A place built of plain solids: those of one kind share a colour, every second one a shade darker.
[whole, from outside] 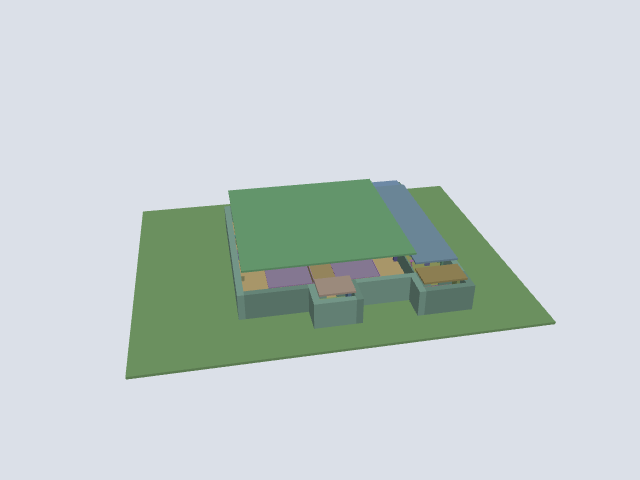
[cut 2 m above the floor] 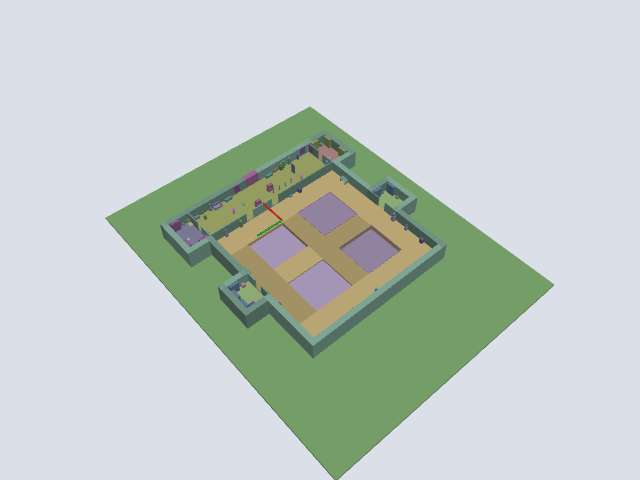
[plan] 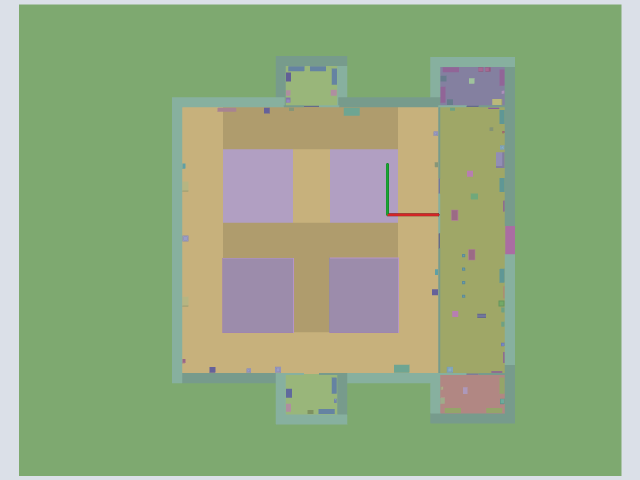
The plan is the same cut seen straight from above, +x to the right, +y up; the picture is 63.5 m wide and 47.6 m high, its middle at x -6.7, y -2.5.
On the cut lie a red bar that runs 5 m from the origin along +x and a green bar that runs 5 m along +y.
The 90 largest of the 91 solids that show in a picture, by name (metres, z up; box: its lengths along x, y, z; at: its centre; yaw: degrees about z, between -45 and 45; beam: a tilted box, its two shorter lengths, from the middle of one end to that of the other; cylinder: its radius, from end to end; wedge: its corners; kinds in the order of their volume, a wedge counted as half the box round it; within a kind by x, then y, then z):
{
 "ground_under_all_1": {"box": [59.75, 46.76, 0.4], "at": [-6.67, -2.52, -1.68]},
 "wall_1": {"box": [1.0, 28.35, 4.23], "at": [-20.87, -2.52, 0.59]},
 "wall_2": {"box": [11.19, 1.0, 4.23], "at": [-15.78, -16.2, 0.59]},
 "wall_3": {"box": [11.19, 1.0, 4.23], "at": [-15.78, 11.16, 0.59]},
 "wall_4": {"box": [1.0, 5.1, 4.23], "at": [-10.6, -18.25, 0.59]},
 "wall_5": {"box": [1.0, 5.1, 4.23], "at": [-10.6, 13.21, 0.59]},
 "wall_6": {"box": [2.0, 0.2, 4.23], "at": [-9.3, 10.76, 0.59]},
 "wall_7": {"box": [1.9, 0.2, 4.23], "at": [-9.24, -15.79, 0.59]},
 "wall_8": {"box": [7.1, 1.0, 4.23], "at": [-7.54, -20.3, 0.59]},
 "wall_9": {"box": [7.1, 1.0, 4.23], "at": [-7.54, 15.26, 0.59]},
 "wall_10": {"box": [1.91, 0.2, 4.23], "at": [-5.84, 10.76, 0.59]},
 "wall_11": {"box": [2.0, 0.2, 4.23], "at": [-5.79, -15.79, 0.59]},
 "wall_12": {"box": [2.0, 0.2, 4.23], "at": [-5.79, 10.76, 0.59]},
 "wall_13": {"box": [1.0, 5.1, 4.23], "at": [-4.49, -18.25, 0.59]},
 "wall_14": {"box": [1.0, 5.1, 4.23], "at": [-4.49, 13.21, 0.59]},
 "wall_15": {"box": [10.13, 1.0, 4.23], "at": [0.17, -16.2, 0.59]},
 "wall_16": {"box": [10.13, 1.0, 4.23], "at": [0.17, 11.16, 0.59]},
 "wall_17": {"box": [1.0, 5.0, 4.23], "at": [4.73, -18.2, 0.59]},
 "wall_18": {"box": [1.0, 5.0, 4.23], "at": [4.73, 13.15, 0.59]},
 "wall_19": {"box": [0.2, 12.58, 4.23], "at": [5.13, -9.61, 0.59]},
 "wall_20": {"box": [0.2, 3.92, 4.23], "at": [5.13, 0.14, 0.59]},
 "wall_21": {"box": [0.2, 7.25, 4.23], "at": [5.13, 7.23, 0.59]},
 "wall_22": {"box": [2.8, 0.2, 4.23], "at": [6.43, -15.79, 0.59]},
 "wall_23": {"box": [2.8, 0.2, 4.23], "at": [6.43, 10.76, 0.59]},
 "wall_24": {"box": [8.4, 1.0, 4.23], "at": [8.43, -20.2, 0.59]},
 "wall_25": {"box": [8.4, 1.0, 4.23], "at": [8.43, 15.16, 0.59]},
 "wall_26": {"box": [2.8, 0.2, 4.23], "at": [10.43, -15.79, 0.59]},
 "wall_27": {"box": [2.8, 0.2, 4.23], "at": [10.43, 10.76, 0.59]},
 "wall_28": {"box": [1.0, 5.8, 4.23], "at": [12.13, -17.8, 0.59]},
 "wall_29": {"box": [1.0, 12.78, 4.23], "at": [12.13, -10.31, 0.59]},
 "wall_30": {"box": [1.0, 12.78, 4.23], "at": [12.13, 5.27, 0.59]},
 "wall_31": {"box": [1.0, 5.8, 4.23], "at": [12.13, 12.76, 0.59]},
 "floor_gang_1": {"box": [4.15, 26.55, 1.53], "at": [-18.39, -2.52, -0.77]},
 "floor_gang_2": {"box": [17.35, 4.15, 1.53], "at": [-7.64, -13.72, -0.77]},
 "floor_gang_3": {"box": [17.35, 3.55, 1.53], "at": [-7.64, -2.57, -0.77]},
 "floor_gang_4": {"box": [17.35, 4.25, 1.53], "at": [-7.64, 8.63, -0.77]},
 "floor_gang_5": {"box": [3.65, 7.3, 1.53], "at": [-7.54, -8.0, -0.77]},
 "floor_gang_6": {"box": [3.65, 7.3, 1.53], "at": [-7.54, 2.85, -0.77]},
 "floor_gang_7": {"box": [4.1, 26.55, 1.53], "at": [3.08, -2.52, -0.77]},
 "floor_foyer_1": {"box": [6.6, 26.55, 1.53], "at": [8.43, -2.52, -0.77]},
 "step_tier_1": {"box": [6.95, 7.3, 0.75], "at": [-12.85, -8.0, -1.16]},
 "step_tier_2": {"box": [6.95, 7.3, 1.28], "at": [-12.85, 2.85, -0.89]},
 "step_tier_3": {"box": [6.75, 7.3, 1.53], "at": [-2.35, -8.0, -0.77]},
 "step_tier_4": {"box": [6.75, 7.3, 0.88], "at": [-2.35, 2.85, -1.09]},
 "ceil_hall_1": {"box": [25.6, 26.55, 0.3], "at": [-7.67, -2.52, 6.05]},
 "floor_side_1": {"box": [5.3, 4.1, 1.53], "at": [-7.54, -17.84, -0.77]},
 "floor_side_2": {"box": [5.3, 4.1, 1.53], "at": [-7.54, 12.8, -0.77]},
 "ceil_foyer_1": {"box": [6.6, 26.55, 0.3], "at": [8.43, -2.52, 4.35]},
 "floor_cloaks_1": {"box": [6.6, 4.0, 1.53], "at": [8.43, 12.76, -0.77]},
 "floor_store_1": {"box": [6.6, 4.0, 1.53], "at": [8.43, -17.8, -0.77]},
 "door_leaf_1": {"box": [0.97, 2.8, 4.8], "at": [12.14, -2.52, 0.87]},
 "shelves_side_1": {"box": [1.6, 0.5, 2.0], "at": [-9.04, 14.47, 1.0]},
 "shelves_side_2": {"box": [1.6, 0.5, 2.0], "at": [-6.89, 14.47, 1.0]},
 "shelves_side_3": {"box": [1.6, 0.5, 2.0], "at": [-6.04, -19.52, 1.0]},
 "shelves_side_4": {"box": [0.5, 1.6, 2.0], "at": [-5.28, -16.95, 1.0]},
 "shelves_side_5": {"box": [0.5, 1.6, 2.0], "at": [-5.28, 13.71, 1.0]},
 "ceil_cloaks_1": {"box": [6.6, 4.0, 0.3], "at": [8.43, 12.76, 3.4]},
 "ceil_store_1": {"box": [6.6, 4.0, 0.3], "at": [8.43, -17.8, 3.4]},
 "ceil_side_1": {"box": [5.3, 4.1, 0.3], "at": [-7.54, -17.84, 3.4]},
 "shelves_cloaks_1": {"box": [0.5, 1.6, 2.0], "at": [5.51, 11.9, 1.0]},
 "shelves_cloaks_2": {"box": [1.6, 0.5, 2.0], "at": [6.28, 14.38, 1.0]},
 "shelves_cloaks_3": {"box": [0.5, 1.6, 2.0], "at": [11.35, 13.61, 1.0]},
 "shelves_store_1": {"box": [1.6, 0.5, 2.0], "at": [6.48, -19.41, 1.0]},
 "shelves_store_2": {"box": [1.6, 0.5, 2.0], "at": [10.58, -19.41, 1.0]},
 "shelves_store_3": {"box": [0.5, 1.6, 2.0], "at": [11.35, -16.95, 1.0]},
 "bench_foyer_1": {"box": [0.5, 1.4, 0.46], "at": [11.35, -6.04, 0.22]},
 "bench_foyer_2": {"box": [0.5, 1.4, 0.46], "at": [11.35, 2.96, 0.22]},
 "bench_foyer_3": {"box": [0.5, 1.4, 0.46], "at": [11.35, 9.71, 0.22]},
 "lockers_side_1": {"box": [0.48, 0.9, 1.8], "at": [-9.82, 13.65, 0.9]},
 "cart_foyer_1": {"box": [0.58, 0.98, 0.58], "at": [6.65, -0.04, 1.21]},
 "cart_foyer_2": {"box": [0.58, 0.98, 0.58], "at": [8.36, -3.96, 1.21]},
 "sofa_foyer_1": {"box": [0.86, 1.56, 0.33], "at": [11.17, 5.43, 0.27]},
 "sofa_foyer_2": {"box": [0.22, 1.56, 0.37], "at": [11.49, 5.43, 0.61]},
 "kerb_1": {"box": [0.07, 7.44, 0.1], "at": [-16.36, -8.02, 0.04]},
 "kerb_2": {"box": [6.95, 0.09, 0.12], "at": [-12.85, -11.69, 0.06]},
 "kerb_3": {"box": [6.95, 0.05, 0.09], "at": [-12.85, -4.32, 0.04]},
 "kerb_4": {"box": [0.09, 7.44, 0.14], "at": [-9.32, -8.02, 0.07]},
 "kerb_5": {"box": [0.09, 7.47, 0.1], "at": [-5.76, -7.98, 0.04]},
 "kerb_6": {"box": [6.75, 0.07, 0.1], "at": [-2.35, -11.68, 0.04]},
 "kerb_7": {"box": [6.75, 0.1, 0.14], "at": [-2.35, -4.29, 0.06]},
 "kerb_8": {"box": [0.1, 7.47, 0.12], "at": [1.08, -7.98, 0.06]},
 "hamper_side_1": {"box": [0.6, 0.9, 0.72], "at": [-9.77, -17.7, 0.36]},
 "poster_case_foyer_1": {"box": [0.14, 1.1, 1.6], "at": [11.53, 0.85, 1.3]},
 "case_side_1": {"box": [0.5, 0.8, 0.41], "at": [-9.81, -19.14, 0.29]},
 "trestle_1": {"box": [1.58, 0.8, 0.04], "at": [-3.55, 10.22, 0.73]},
 "trestle_2": {"box": [1.53, 0.8, 0.04], "at": [1.4, -15.26, 0.73]},
 "trolley_1": {"box": [0.6, 1.0, 0.06], "at": [-20.04, -8.62, 0.2]},
 "trolley_2": {"box": [0.6, 1.0, 0.06], "at": [-20.04, 2.79, 0.2]},
 "form_1": {"box": [1.85, 0.4, 0.05], "at": [-15.94, 10.42, 0.43]},
 "trolley_cloaks_1": {"box": [1.0, 0.6, 0.06], "at": [10.88, 11.19, 0.2]}
}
